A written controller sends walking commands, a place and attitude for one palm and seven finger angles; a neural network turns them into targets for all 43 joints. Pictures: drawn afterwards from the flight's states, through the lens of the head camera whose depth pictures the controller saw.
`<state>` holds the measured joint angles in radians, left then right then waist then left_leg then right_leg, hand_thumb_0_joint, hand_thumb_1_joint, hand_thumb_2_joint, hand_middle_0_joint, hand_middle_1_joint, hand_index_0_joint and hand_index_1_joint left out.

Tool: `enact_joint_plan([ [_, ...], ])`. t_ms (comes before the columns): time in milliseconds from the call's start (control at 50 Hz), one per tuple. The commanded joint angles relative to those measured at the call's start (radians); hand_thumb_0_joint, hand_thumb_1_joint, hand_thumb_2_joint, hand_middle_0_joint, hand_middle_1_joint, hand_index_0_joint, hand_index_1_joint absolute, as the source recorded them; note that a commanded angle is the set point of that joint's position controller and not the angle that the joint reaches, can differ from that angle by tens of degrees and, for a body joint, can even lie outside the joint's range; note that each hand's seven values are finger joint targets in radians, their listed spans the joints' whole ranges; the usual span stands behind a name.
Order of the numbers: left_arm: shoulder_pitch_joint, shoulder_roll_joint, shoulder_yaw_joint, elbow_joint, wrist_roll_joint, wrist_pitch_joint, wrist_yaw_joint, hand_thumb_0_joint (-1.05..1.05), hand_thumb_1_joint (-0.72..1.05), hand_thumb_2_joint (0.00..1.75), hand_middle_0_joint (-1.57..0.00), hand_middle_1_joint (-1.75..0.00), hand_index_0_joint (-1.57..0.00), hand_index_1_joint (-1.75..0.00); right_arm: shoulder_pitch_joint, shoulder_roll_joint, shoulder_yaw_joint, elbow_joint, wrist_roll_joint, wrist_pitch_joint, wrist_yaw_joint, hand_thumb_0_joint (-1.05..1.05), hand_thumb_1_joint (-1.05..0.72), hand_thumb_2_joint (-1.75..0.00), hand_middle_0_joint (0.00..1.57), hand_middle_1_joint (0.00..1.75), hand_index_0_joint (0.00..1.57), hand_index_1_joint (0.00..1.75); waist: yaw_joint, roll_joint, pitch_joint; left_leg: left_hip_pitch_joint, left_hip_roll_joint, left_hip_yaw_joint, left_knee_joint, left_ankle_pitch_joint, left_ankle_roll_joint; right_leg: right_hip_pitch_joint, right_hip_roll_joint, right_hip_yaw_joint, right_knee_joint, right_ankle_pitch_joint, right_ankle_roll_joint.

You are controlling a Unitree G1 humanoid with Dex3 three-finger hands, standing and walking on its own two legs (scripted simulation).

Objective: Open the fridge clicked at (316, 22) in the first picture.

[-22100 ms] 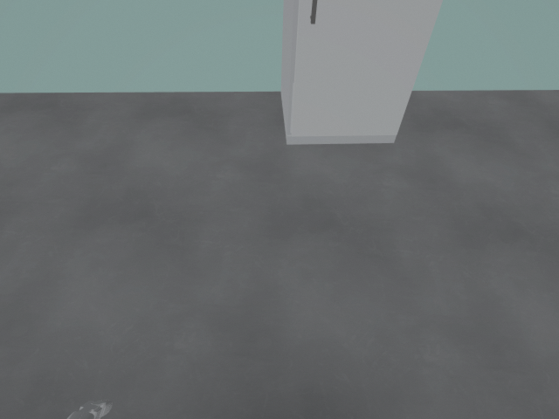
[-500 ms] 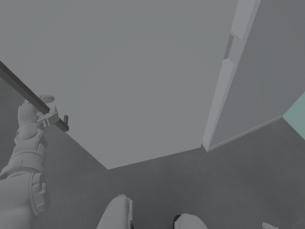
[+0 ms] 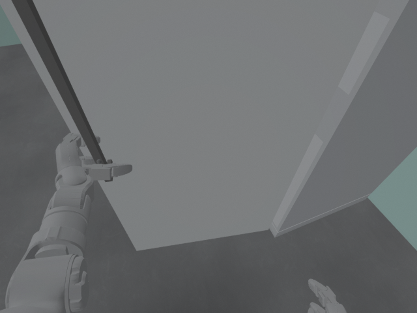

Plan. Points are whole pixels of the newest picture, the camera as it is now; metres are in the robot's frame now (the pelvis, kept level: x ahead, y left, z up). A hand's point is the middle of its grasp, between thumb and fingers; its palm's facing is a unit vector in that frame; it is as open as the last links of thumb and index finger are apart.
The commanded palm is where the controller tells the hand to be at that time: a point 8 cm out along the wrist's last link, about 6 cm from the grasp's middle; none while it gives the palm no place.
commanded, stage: loosen the grip on the handle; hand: left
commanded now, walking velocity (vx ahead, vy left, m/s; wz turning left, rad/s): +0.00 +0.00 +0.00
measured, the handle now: (74, 95) +0.45 +0.26 +0.19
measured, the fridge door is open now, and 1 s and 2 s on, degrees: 78 74 74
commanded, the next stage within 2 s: slip the hand off the handle in 0.20 s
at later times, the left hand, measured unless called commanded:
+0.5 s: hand (84, 159) +0.43 +0.29 +0.02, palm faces +0.46 -0.84 -0.30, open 14.5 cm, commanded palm +0.38 +0.33 +0.04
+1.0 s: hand (58, 168) +0.41 +0.34 +0.02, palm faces +0.44 -0.85 -0.30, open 14.6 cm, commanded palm +0.35 +0.37 +0.04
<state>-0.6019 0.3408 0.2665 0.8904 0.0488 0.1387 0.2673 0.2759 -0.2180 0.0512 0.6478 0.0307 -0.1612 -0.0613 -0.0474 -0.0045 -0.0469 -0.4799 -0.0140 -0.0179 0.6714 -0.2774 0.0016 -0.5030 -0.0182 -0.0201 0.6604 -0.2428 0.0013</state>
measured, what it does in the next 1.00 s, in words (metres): stands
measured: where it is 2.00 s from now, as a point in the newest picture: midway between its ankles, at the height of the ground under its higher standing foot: outside the picture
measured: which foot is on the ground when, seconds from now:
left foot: down 0.00-1.00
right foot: down 0.00-1.00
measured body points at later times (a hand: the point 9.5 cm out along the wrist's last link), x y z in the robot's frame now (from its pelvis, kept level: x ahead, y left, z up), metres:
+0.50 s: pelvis +0.04 +0.02 +0.00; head +0.08 +0.04 +0.44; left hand +0.41 +0.33 +0.04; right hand +0.14 -0.24 -0.10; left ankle +0.04 +0.12 -0.72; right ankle +0.06 -0.12 -0.72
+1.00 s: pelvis +0.04 -0.01 -0.01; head +0.10 +0.00 +0.44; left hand +0.38 +0.38 +0.04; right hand +0.13 -0.28 -0.11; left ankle +0.04 +0.12 -0.72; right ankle +0.06 -0.12 -0.72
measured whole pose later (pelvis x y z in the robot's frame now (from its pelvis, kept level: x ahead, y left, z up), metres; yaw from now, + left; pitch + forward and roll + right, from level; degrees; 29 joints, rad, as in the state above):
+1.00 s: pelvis +0.04 -0.01 -0.01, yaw +0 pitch +10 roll -1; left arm -0.44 0.56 0.46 0.90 0.01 -0.03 0.00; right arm 0.33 -0.28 0.01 0.63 0.02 -0.02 -0.08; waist -0.04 0.00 -0.08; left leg -0.58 0.02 -0.04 0.79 -0.39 -0.01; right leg -0.58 0.01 -0.04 0.74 -0.34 -0.01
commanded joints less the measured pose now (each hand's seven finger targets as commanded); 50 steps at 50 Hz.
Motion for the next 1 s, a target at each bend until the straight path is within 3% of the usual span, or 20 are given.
enact_joint_plan([
  [0, -0.361, 0.368, 0.165, -0.117, 0.046, -0.122, 0.051, 0.00, -0.55, 0.20, -0.32, -1.23, -0.32, -1.23, 0.017, -0.186, -0.085, -0.065, -0.027, -0.050, -0.020, 0.00, -0.90, -0.90, 0.20, 0.30, 0.20, 0.30, 0.014, -0.024, -0.217, 0.046, 0.019, -0.057, -0.151, -0.239, 0.017, 0.055, 0.015, -0.029, -0.078, -0.163, -0.007],
  [20, -0.361, 0.274, 0.078, -0.152, 0.035, -0.117, 0.035, 0.00, -0.55, 0.20, -0.30, -1.22, -0.30, -1.22, -0.001, -0.177, -0.072, -0.090, -0.025, -0.041, -0.017, 0.00, -0.90, -0.90, 0.20, 0.30, 0.20, 0.30, 0.001, 0.012, -0.217, 0.041, 0.015, -0.043, -0.149, -0.211, 0.019, 0.053, 0.012, -0.031, -0.074, -0.150, -0.003],
  [60, -0.433, 0.192, 0.008, -0.240, 0.046, -0.127, 0.027, 0.00, -0.55, 0.20, -0.28, -1.18, -0.28, -1.18, -0.004, -0.175, -0.078, -0.091, -0.027, -0.044, -0.011, 0.00, -0.90, -0.90, 0.20, 0.30, 0.20, 0.30, -0.007, 0.123, -0.263, 0.126, 0.023, -0.054, -0.140, -0.128, 0.009, 0.024, 0.015, -0.039, -0.043, -0.082, -0.017],
  [100, -0.399, 0.148, -0.014, -0.303, 0.044, -0.125, 0.033, 0.00, -0.55, 0.20, -0.25, -1.15, -0.25, -1.15, 0.007, -0.177, -0.085, -0.091, -0.030, -0.045, -0.002, 0.00, -0.90, -0.90, 0.20, 0.30, 0.20, 0.30, -0.002, 0.161, -0.315, 0.208, 0.037, -0.082, -0.123, 0.025, -0.004, 0.005, 0.021, -0.050, -0.017, -0.009, -0.027],
  [180, -0.238, 0.095, -0.009, -0.375, 0.004, -0.075, 0.042, 0.00, -0.55, 0.20, -0.25, -1.15, -0.25, -1.15, 0.026, -0.178, -0.098, -0.094, -0.034, -0.029, 0.012, 0.00, -0.90, -0.90, 0.20, 0.30, 0.20, 0.30, 0.030, 0.084, -0.348, 0.264, 0.060, -0.087, -0.076, 0.401, -0.024, 0.048, 0.031, -0.061, -0.013, 0.094, -0.022],
  [260, -0.154, 0.072, -0.018, -0.492, 0.007, -0.018, 0.044, 0.00, -0.55, 0.20, -0.25, -1.15, -0.25, -1.15, 0.023, -0.177, -0.109, -0.109, -0.032, 0.008, 0.023, 0.00, -0.90, -0.90, 0.20, 0.30, 0.20, 0.30, 0.040, 0.095, -0.348, 0.281, 0.067, -0.069, -0.060, 0.539, -0.043, 0.065, 0.033, -0.058, -0.015, 0.127, -0.019],
  [280, -0.242, 0.225, 0.086, -0.297, 0.036, -0.007, 0.058, 0.00, -0.55, 0.20, -0.25, -1.15, -0.25, -1.15, 0.058, -0.190, -0.100, -0.064, -0.041, 0.032, 0.005, 0.00, -0.90, -0.90, 0.20, 0.30, 0.20, 0.30, -0.007, -0.011, -0.209, 0.158, 0.055, -0.063, -0.057, 0.417, -0.032, 0.040, 0.035, -0.058, -0.024, 0.112, -0.020],
  [300, -0.260, 0.215, 0.083, -0.297, 0.041, -0.008, 0.054, 0.00, -0.55, 0.20, -0.25, -1.15, -0.25, -1.15, 0.056, -0.190, -0.100, -0.076, -0.042, 0.048, 0.004, 0.00, -0.90, -0.90, 0.20, 0.30, 0.20, 0.30, 0.000, -0.001, -0.206, 0.105, 0.041, -0.048, -0.065, 0.327, -0.019, 0.050, 0.033, -0.054, -0.023, 0.101, -0.019],
  [320, -0.261, 0.248, 0.114, -0.326, 0.049, -0.024, 0.054, 0.00, -0.55, 0.20, -0.25, -1.15, -0.25, -1.15, 0.050, -0.187, -0.103, -0.093, -0.041, 0.056, 0.001, 0.00, -0.90, -0.90, 0.20, 0.30, 0.20, 0.30, 0.019, 0.032, -0.260, 0.121, 0.035, -0.039, -0.064, 0.328, -0.014, 0.078, 0.029, -0.048, -0.017, 0.112, -0.025],
  [380, -0.280, 0.273, 0.117, -0.468, 0.059, -0.099, 0.034, 0.00, -0.55, 0.20, -0.25, -1.15, -0.25, -1.15, 0.050, -0.177, -0.108, -0.117, -0.045, 0.061, -0.001, 0.00, -0.90, -0.90, 0.20, 0.30, 0.20, 0.30, 0.035, 0.168, -0.408, 0.215, 0.035, -0.034, -0.028, 0.422, -0.023, 0.091, 0.033, -0.039, 0.011, 0.137, -0.031],
  [400, -0.230, 0.275, 0.121, -0.455, 0.055, -0.117, 0.019, 0.00, -0.55, 0.20, -0.25, -1.15, -0.25, -1.15, 0.057, -0.176, -0.112, -0.112, -0.045, 0.063, -0.001, 0.00, -0.90, -0.90, 0.20, 0.30, 0.20, 0.30, 0.036, 0.162, -0.419, 0.233, 0.042, -0.036, -0.017, 0.458, -0.025, 0.083, 0.037, -0.037, 0.015, 0.144, -0.029],
  [460, -0.160, 0.220, 0.072, -0.409, 0.016, -0.129, -0.045, 0.00, -0.55, 0.20, -0.25, -1.15, -0.25, -1.15, 0.057, -0.183, -0.113, -0.109, -0.034, 0.070, 0.001, 0.00, -0.90, -0.90, 0.20, 0.30, 0.20, 0.30, 0.017, 0.149, -0.355, 0.195, 0.041, -0.025, -0.006, 0.429, -0.015, 0.070, 0.041, -0.034, 0.003, 0.146, -0.025],
  [480, -0.131, 0.215, 0.073, -0.374, -0.001, -0.119, -0.062, 0.00, -0.55, 0.20, -0.25, -1.15, -0.25, -1.15, 0.063, -0.186, -0.113, -0.111, -0.030, 0.070, -0.003, 0.00, -0.90, -0.90, 0.20, 0.30, 0.20, 0.30, 0.011, 0.101, -0.323, 0.160, 0.037, -0.027, -0.010, 0.403, -0.007, 0.083, 0.042, -0.040, -0.007, 0.147, -0.025],
  [560, -0.146, 0.288, 0.117, -0.354, -0.024, -0.086, -0.100, 0.00, -0.55, 0.20, -0.25, -1.15, -0.25, -1.15, 0.057, -0.199, -0.110, -0.118, -0.019, 0.084, -0.014, 0.00, -0.90, -0.90, 0.20, 0.30, 0.20, 0.30, 0.008, 0.065, -0.295, 0.094, 0.018, -0.008, -0.024, 0.262, 0.013, 0.112, 0.035, -0.031, -0.023, 0.152, -0.022],
  [640, -0.178, 0.402, 0.179, -0.312, -0.009, -0.130, -0.124, 0.00, -0.55, 0.20, -0.25, -1.15, -0.25, -1.15, 0.061, -0.203, -0.101, -0.114, -0.021, 0.090, -0.026, 0.00, -0.90, -0.90, 0.20, 0.30, 0.20, 0.30, 0.003, 0.026, -0.277, 0.032, 0.005, 0.003, -0.017, 0.175, 0.028, 0.128, 0.028, -0.012, -0.027, 0.127, -0.016],
  [700, -0.207, 0.463, 0.214, -0.305, -0.007, -0.187, -0.152, 0.00, -0.55, 0.20, -0.25, -1.15, -0.25, -1.15, 0.066, -0.201, -0.101, -0.110, -0.023, 0.089, -0.032, 0.00, -0.90, -0.90, 0.20, 0.30, 0.20, 0.30, 0.009, 0.069, -0.325, 0.029, -0.002, 0.010, 0.002, 0.162, 0.033, 0.141, 0.026, 0.004, -0.018, 0.129, -0.014],
  [780, -0.185, 0.530, 0.251, -0.213, -0.017, -0.217, -0.205, 0.00, -0.55, 0.20, -0.25, -1.15, -0.25, -1.15, 0.076, -0.205, -0.099, -0.106, -0.018, 0.093, -0.036, 0.00, -0.90, -0.90, 0.20, 0.30, 0.20, 0.30, 0.009, 0.078, -0.311, -0.015, -0.007, 0.022, 0.020, 0.145, 0.039, 0.148, 0.020, 0.014, -0.017, 0.137, -0.009],
  [860, -0.218, 0.541, 0.233, -0.156, -0.017, -0.222, -0.248, 0.00, -0.55, 0.20, -0.25, -1.15, -0.25, -1.15, 0.089, -0.211, -0.097, -0.107, -0.014, 0.099, -0.034, 0.00, -0.90, -0.90, 0.20, 0.30, 0.20, 0.30, -0.002, 0.091, -0.303, -0.020, -0.007, 0.019, 0.027, 0.139, 0.040, 0.118, 0.020, 0.012, -0.015, 0.139, -0.006],
  [900, -0.142, 0.518, 0.238, -0.157, -0.040, -0.229, -0.265, 0.00, -0.55, 0.20, -0.25, -1.15, -0.25, -1.15, 0.095, -0.210, -0.103, -0.118, -0.014, 0.097, -0.031, 0.00, -0.90, -0.90, 0.20, 0.30, 0.20, 0.30, 0.013, 0.064, -0.340, -0.017, -0.009, 0.023, 0.035, 0.153, 0.042, 0.141, 0.023, 0.014, -0.014, 0.158, -0.005],
  [980, -0.007, 0.468, 0.233, -0.265, -0.071, -0.234, -0.280, 0.00, -0.55, 0.20, -0.25, -1.15, -0.25, -1.15, 0.081, -0.205, -0.112, -0.151, -0.006, 0.098, -0.022, 0.00, -0.90, -0.90, 0.20, 0.30, 0.20, 0.30, 0.043, 0.103, -0.361, 0.016, -0.006, 0.021, 0.032, 0.218, 0.040, 0.150, 0.032, -0.001, 0.000, 0.187, -0.017],
])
